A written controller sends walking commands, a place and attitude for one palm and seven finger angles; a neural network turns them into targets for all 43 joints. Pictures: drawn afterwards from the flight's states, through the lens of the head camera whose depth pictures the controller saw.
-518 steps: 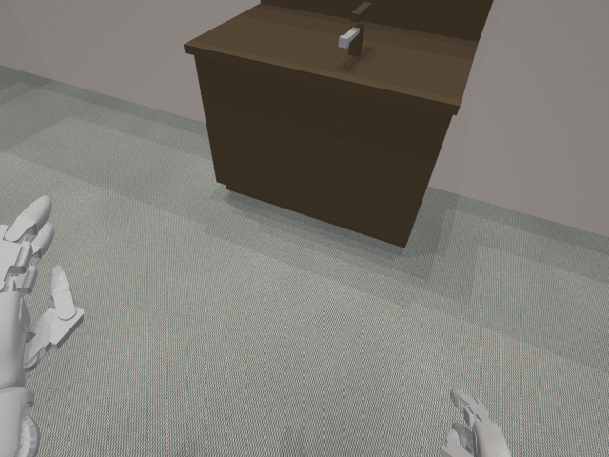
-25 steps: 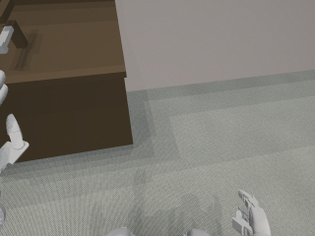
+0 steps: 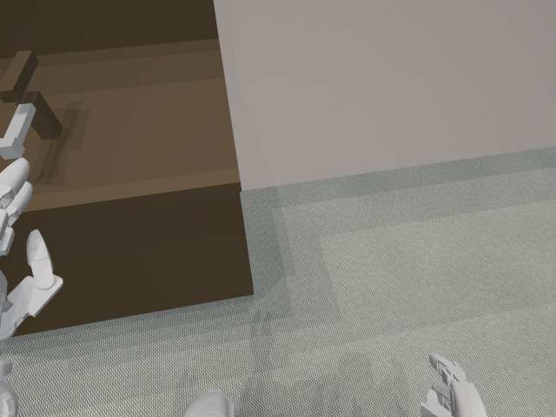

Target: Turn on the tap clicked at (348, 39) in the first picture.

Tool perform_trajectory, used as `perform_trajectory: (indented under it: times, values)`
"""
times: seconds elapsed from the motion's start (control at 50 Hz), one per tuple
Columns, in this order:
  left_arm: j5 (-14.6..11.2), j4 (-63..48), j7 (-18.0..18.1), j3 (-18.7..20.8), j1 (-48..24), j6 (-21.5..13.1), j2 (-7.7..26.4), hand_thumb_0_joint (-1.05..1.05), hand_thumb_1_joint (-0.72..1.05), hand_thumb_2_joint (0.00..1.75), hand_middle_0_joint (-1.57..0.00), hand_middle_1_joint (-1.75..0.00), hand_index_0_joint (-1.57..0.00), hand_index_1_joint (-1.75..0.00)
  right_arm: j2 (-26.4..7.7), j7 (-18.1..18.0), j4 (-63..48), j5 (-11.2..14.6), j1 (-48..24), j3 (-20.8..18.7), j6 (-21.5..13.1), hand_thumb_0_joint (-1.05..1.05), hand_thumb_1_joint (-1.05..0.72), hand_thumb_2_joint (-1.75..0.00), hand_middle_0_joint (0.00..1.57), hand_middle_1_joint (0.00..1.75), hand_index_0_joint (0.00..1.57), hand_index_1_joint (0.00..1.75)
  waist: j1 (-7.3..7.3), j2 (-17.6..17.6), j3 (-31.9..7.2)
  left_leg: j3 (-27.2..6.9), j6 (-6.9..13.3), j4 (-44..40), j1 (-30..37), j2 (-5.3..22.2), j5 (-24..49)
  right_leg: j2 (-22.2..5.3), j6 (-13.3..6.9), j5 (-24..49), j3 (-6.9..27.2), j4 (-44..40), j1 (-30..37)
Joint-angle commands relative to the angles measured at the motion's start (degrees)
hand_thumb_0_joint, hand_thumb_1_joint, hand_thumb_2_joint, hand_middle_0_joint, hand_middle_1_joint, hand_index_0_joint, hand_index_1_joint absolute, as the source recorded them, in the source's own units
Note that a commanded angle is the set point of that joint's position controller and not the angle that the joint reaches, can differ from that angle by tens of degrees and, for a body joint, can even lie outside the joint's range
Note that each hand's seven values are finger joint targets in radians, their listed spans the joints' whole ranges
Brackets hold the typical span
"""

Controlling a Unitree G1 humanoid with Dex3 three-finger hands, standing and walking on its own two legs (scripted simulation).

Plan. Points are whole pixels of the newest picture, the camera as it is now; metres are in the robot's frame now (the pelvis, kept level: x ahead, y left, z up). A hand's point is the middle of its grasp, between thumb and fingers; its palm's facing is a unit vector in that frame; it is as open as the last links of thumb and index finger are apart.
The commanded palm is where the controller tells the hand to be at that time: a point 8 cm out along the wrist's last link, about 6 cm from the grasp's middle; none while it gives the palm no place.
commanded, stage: take the last steps up to it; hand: left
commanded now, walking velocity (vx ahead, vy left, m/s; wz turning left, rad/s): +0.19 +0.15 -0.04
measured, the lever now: (9, 148) +0.50 +0.51 +0.06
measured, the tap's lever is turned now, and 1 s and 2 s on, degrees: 0 0 0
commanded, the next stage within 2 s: come to a stop and stand still in 0.14 s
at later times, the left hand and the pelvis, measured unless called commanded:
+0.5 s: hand (49, 201) +0.31 +0.28 +0.17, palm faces +0.36 -0.81 -0.46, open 7.4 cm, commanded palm +0.25 +0.33 +0.18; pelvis +0.08 +0.05 +0.00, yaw -2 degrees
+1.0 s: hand (49, 232) +0.28 +0.27 +0.16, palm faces +0.28 -0.87 -0.41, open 7.4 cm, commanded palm +0.22 +0.31 +0.18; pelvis +0.04 +0.05 +0.00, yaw -5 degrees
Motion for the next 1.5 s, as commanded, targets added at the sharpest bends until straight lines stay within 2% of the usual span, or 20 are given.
perform_trajectory:
  times: [0.0, 0.04, 0.06, 0.1, 0.18, 0.26, 0.34, 0.46, 0.56, 0.6, 0.72, 0.74, 0.76, 0.78, 0.82, 0.86, 0.94, 1.02, 1.26, 1.48]
  values:
    - [-0.15, -12.36, 2.82, 8.73, -5.0, -3.36, 11.68, 0.0, 0.9, 0.9, -0.2, -0.3, -0.2, -0.3, -1.83, -0.75, -9.44, -0.2, -2.89, -1.14, -3.1, 0.0, -0.9, -0.9, 0.2, 0.3, 0.2, 0.3, -0.16, -5.43, -11.77, 7.28, -0.29, -16.0, 12.77, -5.07, 7.09, -7.56, -4.49, 20.81, 6.61, -3.04, 5.34]
    - [-0.48, -12.74, 2.54, 7.63, -6.52, -3.83, 10.77, 0.0, 0.9, 0.9, -0.2, -0.3, -0.2, -0.3, -4.03, -1.28, -10.03, 0.74, -1.33, -2.38, -3.4, 0.0, -0.9, -0.9, 0.2, 0.3, 0.2, 0.3, -1.46, 7.88, -13.36, -1.23, 2.99, -20.18, 22.85, 1.53, 13.39, -2.37, -0.98, 14.32, 3.33, 12.73, -2.76]
    - [-0.75, -12.29, 2.41, 7.9, -7.06, -4.07, 10.61, 0.0, 0.9, 0.9, -0.2, -0.3, -0.2, -0.3, -5.25, -0.9, -10.38, 1.0, -1.02, -2.89, -3.52, 0.0, -0.9, -0.9, 0.2, 0.3, 0.2, 0.3, -1.36, 17.71, -14.1, -15.42, 8.28, -21.43, 28.19, 11.42, 27.21, 3.89, 1.33, -10.3, 1.16, 24.27, -13.82]
    - [-0.88, -6.94, 1.72, 8.85, -4.49, -3.9, 12.25, 0.0, 0.9, 0.9, -0.2, -0.3, -0.2, -0.3, -4.71, -0.74, -9.47, 0.77, -2.03, -2.6, -3.82, 0.0, -0.9, -0.9, 0.2, 0.3, 0.2, 0.3, -0.76, 19.05, -13.04, -23.32, 15.44, -24.01, 24.99, 17.36, 22.57, 3.24, 0.87, -18.89, 6.4, 35.58, -21.2]
    - [-1.23, -13.41, 1.07, 6.02, -2.69, -3.34, 9.44, 0.0, 0.9, 0.9, -0.2, -0.3, -0.2, -0.3, -3.99, 0.35, -8.8, 1.32, -2.79, -1.68, -5.14, 0.0, -0.9, -0.9, 0.2, 0.3, 0.2, 0.3, -0.26, 16.06, -10.85, -8.08, 10.72, -21.94, 16.92, 10.07, 21.78, 3.43, 1.02, -9.23, 3.25, 18.8, -12.11]
    - [-1.41, -11.83, 1.71, 7.84, -1.4, -1.35, 11.33, 0.0, 0.9, 0.9, -0.2, -0.3, -0.2, -0.3, -3.39, -0.27, -9.07, 1.0, -2.82, 0.29, -5.12, 0.0, -0.9, -0.9, 0.2, 0.3, 0.2, 0.3, -0.07, 10.76, -11.58, -4.57, 5.54, -16.26, 12.59, 8.16, 19.54, 5.96, 0.7, 3.96, 1.67, -2.83, 1.97]
    - [-2.42, -5.04, 1.51, 8.05, -3.75, 0.55, 11.07, 0.0, 0.9, 0.9, -0.2, -0.3, -0.2, -0.3, -2.46, 0.27, -9.63, 1.16, -2.87, 0.4, -4.04, 0.0, -0.9, -0.9, 0.2, 0.3, 0.2, 0.3, -1.05, -13.89, -11.22, -1.4, -1.77, 4.64, 1.47, -4.09, -10.06, -12.75, -9.1, 49.28, 25.54, -8.74, 9.2]
    - [-0.78, -8.82, 2.13, 7.51, -1.95, 0.42, 10.38, 0.0, 0.9, 0.9, -0.2, -0.3, -0.2, -0.3, -0.98, -1.44, -9.94, -0.01, -4.6, 2.61, -1.74, 0.0, -0.9, -0.9, 0.2, 0.3, 0.2, 0.3, -0.36, -5.36, -14.62, -0.73, -1.31, -14.96, 7.39, -4.85, 3.39, -4.43, -4.69, 49.88, 9.05, -0.98, 15.02]
    - [-1.11, -12.01, 1.25, 5.05, 0.08, 0.61, 9.53, 0.0, 0.9, 0.9, -0.2, -0.3, -0.2, -0.3, -3.42, -1.35, -11.7, -0.75, -2.92, 0.92, -1.83, 0.0, -0.9, -0.9, 0.2, 0.3, 0.2, 0.3, -0.33, 16.28, -11.41, -16.32, 6.09, -24.08, 20.1, 12.33, 49.83, 6.62, 0.36, -7.8, 6.93, 9.37, -5.18]
    - [-0.53, -14.33, 1.35, 5.66, -3.46, -0.19, 10.74, 0.0, 0.9, 0.9, -0.2, -0.3, -0.2, -0.3, -3.5, -0.72, -10.76, -0.9, -2.29, 0.57, -2.98, 0.0, -0.9, -0.9, 0.2, 0.3, 0.2, 0.3, -0.19, 16.75, -11.98, -13.8, 6.06, -21.81, 24.18, 11.93, 54.53, 6.59, 0.06, -7.65, 7.24, 8.8, -7.22]
    - [-1.31, -10.59, 1.21, 5.78, -0.23, 1.28, 9.49, 0.0, 0.9, 0.9, -0.2, -0.3, -0.2, -0.3, -4.32, 0.26, -10.88, 0.21, -1.77, -0.01, -3.93, 0.0, -0.9, -0.9, 0.2, 0.3, 0.2, 0.3, -0.71, 13.73, -12.29, -7.13, 3.28, -19.51, 18.27, 8.63, 33.92, 7.29, 0.58, 4.47, 5.49, -7.48, 3.69]
    - [5.25, -16.75, -0.86, 38.69, -58.94, -3.53, 54.27, 0.0, 0.9, 0.9, -0.2, -0.3, -0.2, -0.3, -8.0, 0.68, -7.26, -4.17, 3.14, -3.26, -8.2, 0.0, -0.9, -0.9, 0.2, 0.3, 0.2, 0.3, 5.01, 2.32, -5.25, -2.33, 2.66, -6.79, 0.29, 4.87, 21.6, 2.14, -1.33, 19.68, 15.7, -11.39, 3.79]
    - [0.04, 13.89, -3.32, 14.98, -30.11, 0.69, 19.37, 0.0, 0.9, 0.9, -0.2, -0.3, -0.2, -0.3, -0.17, 0.49, -6.87, -1.07, 1.19, -0.16, -7.72, 0.0, -0.9, -0.9, 0.2, 0.3, 0.2, 0.3, 0.39, -5.48, -12.24, -2.59, 0.61, -6.87, 8.18, -4.64, 10.34, -2.98, -8.82, 29.69, 20.72, -11.24, 4.09]
    - [-0.93, 13.04, -4.15, 9.54, -22.58, 0.18, 13.39, 0.0, 0.9, 0.9, -0.2, -0.3, -0.2, -0.3, -4.02, 0.62, -10.92, 0.31, 2.17, -1.19, -9.33, 0.0, -0.9, -0.9, 0.2, 0.3, 0.2, 0.3, 1.65, -2.27, -10.91, -2.29, -0.06, -10.86, 11.47, -4.63, 7.5, -2.86, -5.14, 39.76, 21.44, -11.39, 4.63]
    - [-3.62, 5.02, -3.93, 2.89, -10.87, -0.92, 6.91, 0.0, 0.9, 0.9, -0.2, -0.3, -0.2, -0.3, -4.2, 1.66, -11.62, 1.56, -0.45, -0.9, -9.16, 0.0, -0.9, -0.9, 0.2, 0.3, 0.2, 0.3, 2.12, 4.9, -12.53, -3.51, 1.61, -18.58, 15.5, -3.21, 12.44, -0.96, -1.13, 26.52, 16.35, -7.92, 6.7]
    - [-3.17, -0.59, -2.89, 3.04, -5.22, -0.65, 8.8, 0.0, 0.9, 0.9, -0.2, -0.3, -0.2, -0.3, -4.45, 2.37, -12.09, 1.15, -2.13, -0.25, -8.49, 0.0, -0.9, -0.9, 0.2, 0.3, 0.2, 0.3, 2.9, 1.59, -12.85, -4.3, 2.49, -17.5, 15.17, -2.54, 12.81, 1.04, 1.71, 16.75, 14.65, -10.28, 4.75]
    - [-2.9, -2.6, -1.39, 6.92, -5.67, -0.14, 13.03, 0.0, 0.9, 0.9, -0.2, -0.3, -0.2, -0.3, -3.73, 0.57, -12.1, 0.49, -3.51, 0.89, -8.03, 0.0, -0.9, -0.9, 0.2, 0.3, 0.2, 0.3, 1.78, -7.44, -8.05, -5.08, 2.01, -16.07, 13.63, -4.86, -0.11, 0.02, -1.54, -11.61, 17.26, -19.56, -4.85]
    - [-2.21, -7.43, -0.68, 8.1, -16.07, -0.9, 15.4, 0.0, 0.9, 0.9, -0.2, -0.3, -0.2, -0.3, -3.97, -0.84, -11.31, -0.09, -4.16, 1.48, -8.87, 0.0, -0.9, -0.9, 0.2, 0.3, 0.2, 0.3, 0.94, 0.78, -5.85, -5.71, 1.8, -18.22, 16.62, -5.89, -0.72, 1.67, -2.16, -17.71, 17.52, -20.52, -9.14]
    - [-0.85, -3.19, -1.97, 3.84, -10.15, -1.55, 9.86, 0.0, 0.9, 0.9, -0.2, -0.3, -0.2, -0.3, -4.59, 0.92, -11.12, -0.32, -3.22, 1.57, -9.53, 0.0, -0.9, -0.9, 0.2, 0.3, 0.2, 0.3, 1.62, 7.02, -5.87, -11.83, 2.46, -31.19, 5.24, -2.86, -9.28, 8.89, -0.23, -2.65, 10.81, -12.21, 7.51]
    - [-0.94, -5.77, -2.06, 3.09, -13.33, -1.56, 9.13, 0.0, 0.9, 0.9, -0.2, -0.3, -0.2, -0.3, -4.41, 1.03, -10.34, -0.73, -3.01, 1.73, -9.43, 0.0, -0.9, -0.9, 0.2, 0.3, 0.2, 0.3, 1.42, 5.68, -10.91, -10.13, 1.25, -27.07, 13.95, -4.25, 7.7, 8.63, -0.53, 11.27, 10.56, -13.5, 7.73]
